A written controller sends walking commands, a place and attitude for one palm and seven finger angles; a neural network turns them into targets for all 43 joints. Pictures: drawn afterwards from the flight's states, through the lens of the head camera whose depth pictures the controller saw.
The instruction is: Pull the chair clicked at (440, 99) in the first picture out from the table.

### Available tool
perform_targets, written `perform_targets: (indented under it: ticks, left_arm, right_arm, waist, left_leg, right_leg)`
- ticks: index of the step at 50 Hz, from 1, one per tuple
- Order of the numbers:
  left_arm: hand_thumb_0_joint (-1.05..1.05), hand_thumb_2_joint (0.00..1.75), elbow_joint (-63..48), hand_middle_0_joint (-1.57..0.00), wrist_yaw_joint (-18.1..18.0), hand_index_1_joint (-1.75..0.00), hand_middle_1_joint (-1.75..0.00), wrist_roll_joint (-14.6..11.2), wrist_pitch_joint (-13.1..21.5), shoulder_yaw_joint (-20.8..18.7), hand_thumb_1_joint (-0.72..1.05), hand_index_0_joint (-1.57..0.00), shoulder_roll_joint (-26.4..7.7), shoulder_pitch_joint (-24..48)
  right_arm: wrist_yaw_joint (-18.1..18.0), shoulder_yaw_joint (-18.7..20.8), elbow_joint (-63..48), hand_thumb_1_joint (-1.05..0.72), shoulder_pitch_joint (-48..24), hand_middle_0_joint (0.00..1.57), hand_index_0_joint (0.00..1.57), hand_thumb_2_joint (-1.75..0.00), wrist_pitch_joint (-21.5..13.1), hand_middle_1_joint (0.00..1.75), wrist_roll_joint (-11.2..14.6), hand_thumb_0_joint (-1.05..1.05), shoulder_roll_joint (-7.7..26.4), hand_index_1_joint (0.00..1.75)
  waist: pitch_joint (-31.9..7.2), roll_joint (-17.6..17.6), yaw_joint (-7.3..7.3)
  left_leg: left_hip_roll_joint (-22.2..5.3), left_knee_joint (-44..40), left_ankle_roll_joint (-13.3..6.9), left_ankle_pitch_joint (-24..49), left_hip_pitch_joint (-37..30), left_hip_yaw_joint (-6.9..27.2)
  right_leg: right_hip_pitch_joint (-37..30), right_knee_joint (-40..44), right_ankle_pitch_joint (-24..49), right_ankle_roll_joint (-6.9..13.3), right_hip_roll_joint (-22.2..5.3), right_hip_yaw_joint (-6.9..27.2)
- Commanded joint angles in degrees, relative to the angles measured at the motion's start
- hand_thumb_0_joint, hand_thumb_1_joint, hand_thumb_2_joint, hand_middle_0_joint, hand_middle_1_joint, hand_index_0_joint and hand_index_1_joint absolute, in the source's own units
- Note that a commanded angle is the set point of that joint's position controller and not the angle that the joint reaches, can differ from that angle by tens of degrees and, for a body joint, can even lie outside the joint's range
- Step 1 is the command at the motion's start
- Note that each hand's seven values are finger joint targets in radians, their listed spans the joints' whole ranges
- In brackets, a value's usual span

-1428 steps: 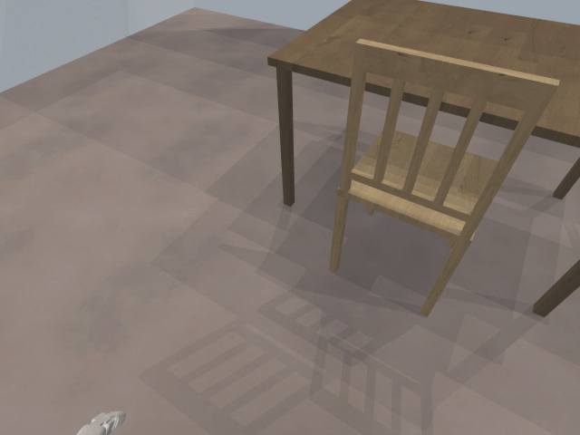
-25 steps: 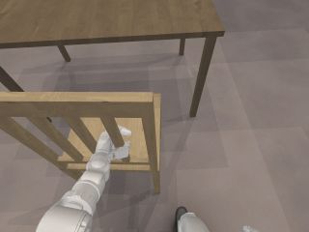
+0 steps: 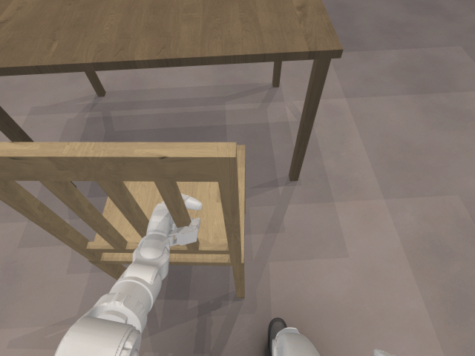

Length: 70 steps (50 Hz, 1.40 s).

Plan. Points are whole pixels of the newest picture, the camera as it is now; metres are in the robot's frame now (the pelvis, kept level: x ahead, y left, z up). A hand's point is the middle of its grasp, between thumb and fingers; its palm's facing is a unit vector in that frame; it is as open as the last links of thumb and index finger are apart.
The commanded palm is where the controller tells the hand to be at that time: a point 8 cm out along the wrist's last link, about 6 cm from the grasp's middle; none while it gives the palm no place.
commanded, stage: step backward, pulling the chair out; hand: left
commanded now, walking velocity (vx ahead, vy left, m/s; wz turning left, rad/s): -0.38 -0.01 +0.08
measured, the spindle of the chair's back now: (137, 218) +0.37 +0.20 -0.05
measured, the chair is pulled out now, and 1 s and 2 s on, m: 0.30 0.30 0.31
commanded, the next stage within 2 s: stop walking, hand still on the chair in 0.04 s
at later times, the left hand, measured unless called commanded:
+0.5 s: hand (190, 231) +0.35 +0.10 -0.06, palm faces -0.07 -0.99 -0.15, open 5.7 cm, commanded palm +0.34 +0.15 -0.04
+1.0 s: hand (190, 231) +0.35 +0.10 -0.06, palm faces -0.11 -0.99 -0.14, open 5.8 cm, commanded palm +0.34 +0.15 -0.04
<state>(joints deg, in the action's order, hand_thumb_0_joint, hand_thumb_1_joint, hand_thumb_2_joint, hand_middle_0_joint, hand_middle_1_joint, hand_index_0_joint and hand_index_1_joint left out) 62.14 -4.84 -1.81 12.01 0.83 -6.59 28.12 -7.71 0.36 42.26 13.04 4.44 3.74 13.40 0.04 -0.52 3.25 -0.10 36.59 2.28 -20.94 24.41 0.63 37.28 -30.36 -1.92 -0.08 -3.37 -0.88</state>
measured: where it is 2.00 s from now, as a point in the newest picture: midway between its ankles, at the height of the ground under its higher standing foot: outside the picture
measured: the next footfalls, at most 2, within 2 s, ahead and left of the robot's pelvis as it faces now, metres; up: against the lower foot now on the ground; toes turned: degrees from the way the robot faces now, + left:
none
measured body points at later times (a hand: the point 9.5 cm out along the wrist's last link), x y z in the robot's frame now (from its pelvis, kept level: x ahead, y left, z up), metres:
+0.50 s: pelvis +0.04 +0.00 +0.01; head +0.09 -0.01 +0.46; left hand +0.35 +0.15 -0.05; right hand +0.13 -0.25 -0.12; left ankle -0.03 +0.15 -0.72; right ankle +0.14 -0.12 -0.72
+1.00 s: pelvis +0.07 +0.01 +0.01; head +0.12 +0.00 +0.46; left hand +0.35 +0.15 -0.05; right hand +0.23 -0.22 -0.11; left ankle -0.03 +0.15 -0.72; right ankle +0.14 -0.12 -0.72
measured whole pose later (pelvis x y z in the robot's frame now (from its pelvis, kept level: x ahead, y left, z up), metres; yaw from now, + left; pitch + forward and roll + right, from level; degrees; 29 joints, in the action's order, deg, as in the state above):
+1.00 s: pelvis +0.07 +0.01 +0.01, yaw +1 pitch +2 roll -1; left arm 41.6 -4.7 -1.0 2.5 9.0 -3.5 10.0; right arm -6.4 -1.3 36.1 9.8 5.5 2.1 12.0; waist 3.1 -2.3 0.5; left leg -1.8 27.9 1.8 -23.9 5.9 2.7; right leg 21.5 -29.7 -9.9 -0.8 -2.6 -3.8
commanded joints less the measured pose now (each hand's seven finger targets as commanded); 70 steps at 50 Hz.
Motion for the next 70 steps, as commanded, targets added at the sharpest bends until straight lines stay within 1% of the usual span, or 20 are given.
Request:
perform_targets:
  ticks: [1, 7, 8, 17, 23, 29, 33, 42, 52, 56, 57, 58, 59, 60, 61, 62, 65, 68, 69, 70]
  left_arm:
    - [0.0, 0.9, -10.2, -0.5, -1.21, -1.45, -1.45, 0.74, 3.03, -1.75, 0.9, -0.5, -10.06, 21.21]
    - [0.0, 0.9, -9.19, -0.5, -1.38, -1.45, -1.45, 0.59, 2.71, -1.95, 0.9, -0.5, -10.7, 21.17]
    - [0.0, 0.9, -19.23, -0.5, -1.15, -1.45, -1.45, 0.54, 3.25, -1.2, 0.9, -0.5, -9.91, 18.43]
    - [0.0, 0.9, -21.31, -0.5, -1.41, -1.45, -1.45, -0.38, -1.28, -0.21, 0.9, -0.5, -8.6, 11.64]
    - [0.0, 0.9, -21.5, -0.5, -1.4, -1.45, -1.45, -0.27, -2.59, 1.24, 0.9, -0.5, -6.27, 7.57]
    - [0.0, 0.9, -24.57, -0.5, -0.98, -1.45, -1.45, -0.07, -3.53, 2.79, 0.9, -0.5, -4.32, 3.46]
    - [0.0, 0.9, -26.92, -0.5, -0.56, -1.45, -1.45, -0.1, -4.27, 3.58, 0.9, -0.5, -3.66, 0.51]
    - [0.0, 0.9, -32.05, -0.5, -0.06, -1.45, -1.45, 0.01, -5.19, 5.32, 0.9, -0.5, -2.51, -3.11]
    - [0.0, 0.9, -34.3, -0.5, -0.25, -1.45, -1.45, 0.07, -5.64, 5.31, 0.9, -0.5, -2.7, -4.91]
    - [0.0, 0.9, -34.29, -0.5, -0.18, -1.45, -1.45, 0.12, -5.62, 4.92, 0.9, -0.5, -2.54, -5.67]
    - [0.0, 0.9, -33.56, -0.5, -0.44, -1.45, -1.45, 0.0, -5.73, 4.08, 0.9, -0.5, -3.5, -10.44]
    - [0.0, 0.84, -28.04, -0.5, 0.86, -1.45, -1.45, -0.23, -8.96, 7.6, 0.78, -0.5, 2.02, -13.7]
    - [0.0, 0.78, -34.61, -0.5, 1.07, -1.45, -1.45, -0.01, -9.23, 3.13, 0.66, -0.5, -2.8, -8.72]
    - [0.0, 0.73, -37.83, -0.5, 1.47, -1.45, -1.45, 0.6, -9.54, 3.65, 0.54, -0.5, -2.18, -7.77]
    - [0.0, 0.67, -38.81, -0.5, 1.48, -1.45, -1.45, 1.07, -9.54, 3.99, 0.42, -0.5, -2.22, -6.66]
    - [0.0, 0.61, -40.6, -0.5, 1.61, -1.45, -1.45, 1.49, -9.8, 3.87, 0.3, -0.5, -2.43, -9.63]
    - [0.0, 0.43, -43.84, -0.5, 2.04, -1.45, -1.45, 2.28, -10.94, 4.54, -0.07, -0.5, -1.73, -10.27]
    - [0.0, 0.26, -42.95, -0.47, 2.04, -1.38, -1.38, 1.64, -13.43, 6.34, -0.43, -0.47, 1.31, -12.03]
    - [0.0, 0.2, -42.31, -0.45, 1.66, -1.3, -1.3, 1.69, -14.01, 1.64, -0.55, -0.45, -3.58, -8.65]
    - [0.0, 0.2, -42.51, -0.43, 1.86, -1.23, -1.23, 1.53, -14.72, 2.72, -0.55, -0.43, -1.98, -8.55]
  right_arm:
    - [-0.58, 2.32, -4.59, -0.9, 2.19, 0.2, 0.2, -0.9, -1.61, 0.3, -0.29, 0.0, 7.32, 0.3]
    - [-0.7, 2.37, -3.72, -0.9, 2.62, 0.2, 0.2, -0.9, -1.64, 0.3, -0.22, 0.0, 7.69, 0.3]
    - [-0.53, 2.25, -7.3, -0.9, 1.78, 0.2, 0.2, -0.9, -1.05, 0.3, -0.45, 0.0, 6.72, 0.3]
    - [-1.25, 1.29, -10.94, -0.9, -0.41, 0.2, 0.2, -0.9, 0.29, 0.3, -0.47, 0.0, 6.66, 0.3]
    - [-1.27, 0.91, -10.69, -0.9, -0.31, 0.2, 0.2, -0.9, -0.26, 0.3, -0.85, 0.0, 6.32, 0.3]
    - [-0.97, 1.21, -10.55, -0.9, -0.25, 0.2, 0.2, -0.9, -0.97, 0.3, -1.34, 0.0, 6.03, 0.3]
    - [-0.61, 1.36, -10.61, -0.9, -0.61, 0.2, 0.2, -0.9, -1.18, 0.3, -1.51, 0.0, 5.86, 0.3]
    - [0.31, 0.96, -11.73, -0.9, -2.67, 0.2, 0.2, -0.9, -0.91, 0.3, -1.71, 0.0, 5.38, 0.3]
    - [0.85, 0.41, -12.44, -0.9, -4.06, 0.2, 0.2, -0.9, -0.96, 0.3, -1.99, 0.0, 5.17, 0.3]
    - [1.07, 0.31, -12.92, -0.9, -3.81, 0.2, 0.2, -0.9, -1.09, 0.3, -2.12, 0.0, 4.93, 0.3]
    - [1.02, 0.53, -12.63, -0.9, -3.8, 0.2, 0.2, -0.9, -1.17, 0.3, -2.06, 0.0, 5.27, 0.3]
    - [3.46, 1.65, -12.06, -0.9, -1.84, 0.2, 0.2, -0.9, -2.4, 0.3, -0.72, 0.0, 6.73, 0.3]
    - [4.43, 2.16, -12.26, -0.9, -1.14, 0.2, 0.2, -0.9, -3.05, 0.3, -1.15, 0.0, 7.25, 0.3]
    - [4.89, 2.49, -12.51, -0.9, -1.51, 0.2, 0.2, -0.9, -3.38, 0.3, -1.57, 0.0, 6.87, 0.3]
    - [5.39, 2.54, -12.58, -0.9, -1.31, 0.2, 0.2, -0.9, -4.11, 0.3, -1.62, 0.0, 6.24, 0.3]
    - [6.07, 2.69, -13.17, -0.9, -1.37, 0.2, 0.2, -0.9, -4.87, 0.3, -1.75, 0.0, 6.14, 0.3]
    - [7.05, 2.47, -13.86, -0.9, -1.28, 0.2, 0.2, -0.9, -5.99, 0.3, -1.91, 0.0, 6.02, 0.3]
    - [7.52, 2.57, -14.67, -0.9, -1.33, 0.2, 0.2, -0.9, -6.72, 0.3, -1.72, 0.0, 6.47, 0.3]
    - [7.23, 2.64, -14.44, -0.9, -1.11, 0.2, 0.2, -0.9, -6.57, 0.3, -1.79, 0.0, 7.27, 0.3]
    - [7.08, 2.63, -15.02, -0.9, -1.5, 0.2, 0.2, -0.9, -6.54, 0.3, -1.84, 0.0, 7.32, 0.3]
  waist:
    - [-20.83, 3.13, -0.03]
    - [-21.24, 4.57, 0.35]
    - [-24.22, 2.95, -1.03]
    - [-19.08, 1.4, -2.13]
    - [-15.56, 0.07, -2.33]
    - [-16.08, 1.11, -2.36]
    - [-16.09, 3.42, -2.29]
    - [-15.77, 2.57, -2.54]
    - [-14.13, 0.1, -2.99]
    - [-14.12, 2.38, -3.11]
    - [-13.86, 1.24, -3.3]
    - [-13.0, 9.32, 0.95]
    - [-17.6, 10.24, 0.12]
    - [-20.46, 7.29, -0.14]
    - [-19.38, 4.56, 0.48]
    - [-19.75, 0.83, -0.35]
    - [-21.64, -1.96, -0.3]
    - [-19.81, 0.46, 0.15]
    - [-18.93, 2.72, 0.2]
    - [-18.98, 2.64, -0.02]
  left_leg:
    - [-1.86, -5.03, -1.51, 5.16, 0.72, 0.46]
    - [-1.0, -4.32, -1.6, 4.62, -0.84, 0.09]
    - [-1.71, -6.57, -1.93, 5.04, -1.73, 1.15]
    - [-1.83, -10.57, -2.21, -1.99, -2.9, 0.02]
    - [-2.23, -12.78, -2.03, 3.3, -4.52, 0.18]
    - [-3.14, -11.32, -1.13, 18.21, -7.95, -0.23]
    - [-3.38, -10.35, -0.73, 22.51, -9.85, -0.65]
    - [-3.71, -10.66, -0.62, 24.13, -11.68, -0.56]
    - [-3.92, -12.19, -0.88, 22.13, -11.22, -0.16]
    - [-3.77, -11.92, -0.79, 21.18, -10.79, -0.38]
    - [-3.97, -12.32, -0.82, 21.77, -10.64, 0.11]
    - [0.4, -8.76, -2.56, 20.26, -1.79, -2.75]
    - [0.83, -6.99, -2.54, 20.11, 0.67, -2.45]
    - [1.18, -6.44, -2.58, 20.71, 0.24, -2.98]
    - [1.66, -5.57, -2.52, 20.0, 0.9, -2.86]
    - [1.97, -4.79, -2.28, 19.95, 1.34, -3.04]
    - [1.96, -2.87, -2.11, 20.76, 2.84, -2.95]
    - [1.63, -1.72, -1.98, 18.1, 5.4, -2.42]
    - [1.65, -1.63, -1.95, 15.13, 7.31, -2.05]
    - [1.81, -1.73, -2.06, 13.43, 8.06, -2.17]
  right_leg:
    - [-18.45, 4.07, -9.47, 0.29, -3.17, 2.9]
    - [-18.34, 5.75, -10.01, 0.3, -4.12, 3.17]
    - [-23.93, 5.05, -9.61, 0.35, -4.08, 2.95]
    - [-27.4, 7.23, -16.58, 0.06, -2.43, 1.77]
    - [-29.24, 5.64, -11.41, 0.3, -1.43, 0.2]
    - [-33.71, 1.34, 6.52, 1.26, -1.65, -0.76]
    - [-35.7, 0.41, 13.69, 1.62, -2.44, -0.72]
    - [-37.34, 0.12, 15.21, 1.89, -2.71, -0.8]
    - [-37.48, 0.84, 10.29, 1.91, -2.35, -1.03]
    - [-37.48, 0.72, 10.1, 1.83, -2.52, -1.23]
    - [-38.21, 0.95, 10.66, 2.02, -2.7, -1.01]
    - [-30.01, -1.29, 12.18, 1.43, 0.36, -3.52]
    - [-30.9, -3.62, 12.95, 1.51, 0.48, -3.16]
    - [-31.49, -4.47, 13.66, 1.65, 0.45, -2.75]
    - [-29.9, -4.82, 12.54, 1.56, 0.46, -2.57]
    - [-29.24, -5.65, 11.5, 1.84, 0.45, -2.49]
    - [-26.38, -7.5, 9.11, 2.13, 0.72, -2.73]
    - [-22.52, -8.63, 4.25, 1.83, 1.15, -3.26]
    - [-21.8, -9.23, 2.05, 1.67, 1.29, -3.29]
    - [-21.52, -9.68, 0.35, 1.61, 1.4, -3.11]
